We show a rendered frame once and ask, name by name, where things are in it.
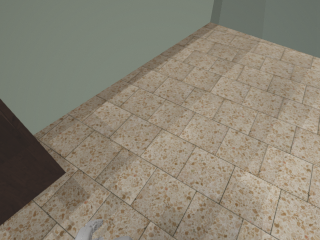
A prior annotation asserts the robot left hand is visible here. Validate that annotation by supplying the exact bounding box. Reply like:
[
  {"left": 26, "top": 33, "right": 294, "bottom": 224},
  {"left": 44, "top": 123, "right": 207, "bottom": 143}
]
[{"left": 74, "top": 219, "right": 104, "bottom": 240}]

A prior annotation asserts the cabinet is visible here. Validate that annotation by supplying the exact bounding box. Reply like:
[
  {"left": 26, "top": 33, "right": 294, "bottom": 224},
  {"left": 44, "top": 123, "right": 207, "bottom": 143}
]
[{"left": 0, "top": 99, "right": 66, "bottom": 225}]

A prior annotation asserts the drawer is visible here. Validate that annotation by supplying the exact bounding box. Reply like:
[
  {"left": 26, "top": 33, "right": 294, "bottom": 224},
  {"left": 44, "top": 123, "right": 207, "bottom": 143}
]
[{"left": 0, "top": 109, "right": 31, "bottom": 165}]

